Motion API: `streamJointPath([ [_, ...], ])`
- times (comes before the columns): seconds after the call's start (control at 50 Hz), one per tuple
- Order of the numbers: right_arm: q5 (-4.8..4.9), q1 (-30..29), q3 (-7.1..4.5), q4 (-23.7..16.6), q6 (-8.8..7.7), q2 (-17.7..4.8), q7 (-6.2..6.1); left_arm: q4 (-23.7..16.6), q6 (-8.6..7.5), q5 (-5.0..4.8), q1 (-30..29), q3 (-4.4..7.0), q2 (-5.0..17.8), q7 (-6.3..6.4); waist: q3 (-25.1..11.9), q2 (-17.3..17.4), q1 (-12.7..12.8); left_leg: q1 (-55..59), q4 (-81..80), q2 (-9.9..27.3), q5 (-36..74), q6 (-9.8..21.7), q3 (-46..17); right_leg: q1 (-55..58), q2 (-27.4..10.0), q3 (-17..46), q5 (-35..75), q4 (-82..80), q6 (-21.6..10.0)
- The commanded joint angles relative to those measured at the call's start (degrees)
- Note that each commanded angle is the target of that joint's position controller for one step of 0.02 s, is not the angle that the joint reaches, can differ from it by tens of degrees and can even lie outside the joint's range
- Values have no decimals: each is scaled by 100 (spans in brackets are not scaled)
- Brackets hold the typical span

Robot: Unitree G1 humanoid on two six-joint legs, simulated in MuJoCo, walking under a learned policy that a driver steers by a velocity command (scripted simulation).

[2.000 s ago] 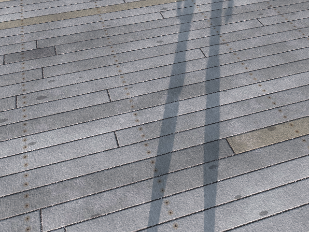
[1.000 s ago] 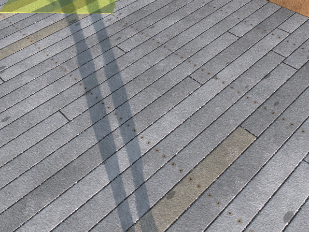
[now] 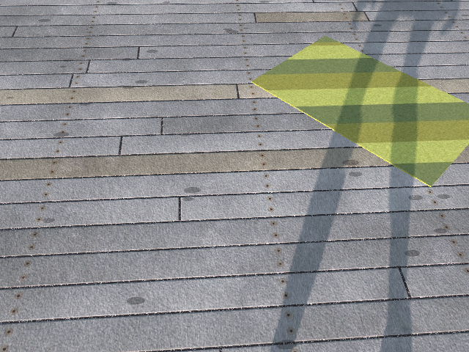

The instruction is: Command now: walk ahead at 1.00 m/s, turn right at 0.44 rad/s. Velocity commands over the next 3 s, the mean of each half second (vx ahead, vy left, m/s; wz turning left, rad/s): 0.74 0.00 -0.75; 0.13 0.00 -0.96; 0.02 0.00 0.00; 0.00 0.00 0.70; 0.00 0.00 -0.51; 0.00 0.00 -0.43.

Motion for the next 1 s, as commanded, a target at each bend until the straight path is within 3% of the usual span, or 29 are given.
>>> streamJointPath([
  [0.02,-5,-431,-148,-253,-228,-491,-45,-136,208,50,363,92,155,-4,310,757,221,-338,-1967,1479,558,346,-825,-661,-270,15,696,-96,129],
  [0.1,-66,-277,-99,-109,-241,-422,-219,-364,113,133,-386,91,210,-53,670,570,23,127,-2178,1241,1398,208,138,-1218,-29,-341,1888,-1392,142],
  [0.18,-36,-81,-144,-3,-178,-889,-354,-656,15,132,-1002,27,114,-331,772,285,-128,1211,-2229,1581,2134,-17,534,-1227,91,-931,2479,-2784,-186],
  [0.2,-30,-173,-148,-18,-116,-961,-381,-707,1,124,-1042,37,166,-417,805,307,-62,1454,-2088,1560,3052,-73,759,-1075,230,-1184,2295,-3080,-274],
  [0.24,-31,-339,-231,-138,80,-1360,-491,-751,-4,183,-705,164,447,-503,421,582,216,1778,-1025,1498,6202,-219,906,-50,905,-1927,1908,-3413,-397],
  [0.26,35,-457,-279,-184,181,-1559,-533,-650,48,171,31,266,628,-494,-15,833,624,1768,-30,1578,7421,-234,869,805,1213,-2068,1509,-3299,-468],
  [0.28,100,-760,-303,-304,212,-1680,-507,-398,150,186,1299,458,1058,-454,-639,958,1262,1301,1385,1609,7655,-235,710,2322,1335,-1871,1340,-3217,-635],
  [0.3,267,-902,-252,-442,136,-1463,-441,-237,239,189,1942,636,1371,-299,-869,461,1584,423,3069,1204,6752,-472,709,3638,1462,-1421,2005,-3978,-773],
  [0.32,4,-292,78,-595,-36,-170,-257,-272,257,277,1424,552,1599,-208,-511,-2066,495,-1584,5690,-20,-1700,-821,256,4477,546,323,4130,-3837,-1269],
  [0.34,162,624,200,-805,-185,-298,-198,-682,98,629,1193,496,1573,-251,-2419,-1982,80,-2518,7242,-601,-2263,-752,-1252,5702,-739,3692,2522,-4781,-2576],
  [0.36,140,-195,61,-847,-253,-1027,-215,-950,55,508,1025,537,1391,-310,-2461,-399,585,-2478,6841,-284,-1735,-478,-1691,5363,-615,3818,1696,-5437,-2183],
  [0.38,128,-915,46,-1107,-234,-957,-276,-926,17,309,757,481,1215,-322,-1452,546,397,-2599,5993,-72,-1377,-304,-1569,4452,-377,3360,1093,-5719,-1776],
  [0.4,84,-941,81,-1144,-190,-844,-328,-1017,-23,235,356,461,1146,-323,-995,812,35,-2536,5650,70,-1157,-373,-1612,3581,-309,3255,1206,-5733,-1744],
  [0.44,8,-870,-19,-1089,13,-1085,-345,-1255,-11,337,-232,438,992,-238,-680,714,-277,-1890,4987,334,-954,-533,-1678,2404,131,2338,2499,-5810,-1553],
  [0.46,-53,-1022,-49,-1037,102,-1029,-377,-1273,30,288,-361,407,861,-202,-549,935,-281,-1762,4515,427,-758,-546,-1546,2106,453,1860,2460,-5885,-1243],
  [0.48,-52,-1072,-15,-1132,151,-903,-400,-1262,47,282,-299,444,985,-130,-465,557,-280,-1886,4247,391,-790,-706,-1508,1883,386,1737,3454,-5761,-1414],
  [0.5,-96,-1196,12,-1183,182,-844,-428,-1215,82,250,-211,457,999,-60,-485,547,-187,-1879,3901,364,-738,-838,-1462,1739,503,1533,4171,-5624,-1429],
  [0.54,-81,-1423,28,-1237,242,-699,-474,-1167,254,232,-138,472,1054,94,-762,481,-141,-1871,3163,114,-210,-986,-1353,1751,828,1247,4168,-5380,-1199],
  [0.64,35,-2183,-2,-1348,277,-778,-468,-1270,630,140,-126,489,1062,364,-1012,-279,217,-2048,1542,-237,1035,-997,-1520,2281,1077,1673,2650,-5058,-392],
  [0.72,-1,-2520,-82,-1354,122,-944,-390,-1378,678,221,-173,496,954,379,-683,-564,356,-1979,507,-278,1136,-844,-1766,2602,1013,2359,1901,-4827,-363],
  [0.78,45,-2050,-198,-1150,19,-1083,-381,-1588,679,263,-580,454,869,322,-695,-652,149,-1047,-252,-97,1277,-708,-1849,2445,1034,2729,1436,-4311,-381],
  [0.8,52,-1776,-200,-1059,0,-1007,-382,-1624,691,238,-621,404,765,268,-803,-328,22,-261,-859,153,1916,-544,-1810,2172,1278,2508,412,-3749,-258],
  [0.82,-14,-1697,-211,-1087,47,-1097,-425,-1594,701,266,-205,278,359,203,-1169,635,258,1014,-776,1190,2758,-37,-2596,1373,1737,1869,-1842,-2626,-31],
  [0.84,-156,-1466,-219,-1201,168,-1217,-452,-1713,691,245,-21,288,487,167,-1213,1521,339,1704,-710,2212,3919,811,-3912,312,2287,922,-3241,-1826,258],
  [0.86,-89,-1148,-277,-1098,216,-1274,-467,-1690,639,226,373,414,1066,60,-1625,2042,408,1740,-793,3021,3063,1418,-4972,-104,1661,584,-3006,-682,539],
  [0.88,-21,-1381,-221,-1263,249,-963,-503,-1495,652,190,143,517,1428,19,-1262,1404,211,1393,-771,2520,2362,1209,-4308,-231,1377,446,-2425,-286,691],
  [0.92,-5,-1695,-155,-1389,428,-880,-586,-1380,788,185,-41,528,1360,70,-735,655,217,500,-919,1775,1150,635,-2915,-209,1119,146,-1577,67,769],
  [0.96,-78,-1770,-176,-1329,511,-1023,-635,-1476,801,204,-127,412,1021,78,-403,731,207,-171,-1196,1432,1339,612,-2067,-102,946,-389,-1117,-23,741],
  [1.0,-125,-1546,-182,-1194,554,-1035,-626,-1546,760,209,-229,292,710,109,-584,960,108,-62,-1278,1423,1545,803,-1772,12,834,-618,-1096,-396,741],
])
Next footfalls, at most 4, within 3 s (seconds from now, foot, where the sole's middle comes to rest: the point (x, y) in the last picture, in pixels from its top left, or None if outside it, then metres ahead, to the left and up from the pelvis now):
0.30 right None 0.48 -0.17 -0.77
0.82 left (288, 286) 0.72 -0.17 -0.77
1.24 right None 0.46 -0.23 -0.77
1.66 left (259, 302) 0.67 -0.07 -0.77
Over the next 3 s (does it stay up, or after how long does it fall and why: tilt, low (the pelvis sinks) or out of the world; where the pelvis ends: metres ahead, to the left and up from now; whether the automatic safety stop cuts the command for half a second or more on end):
stays up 0.59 -0.14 0.00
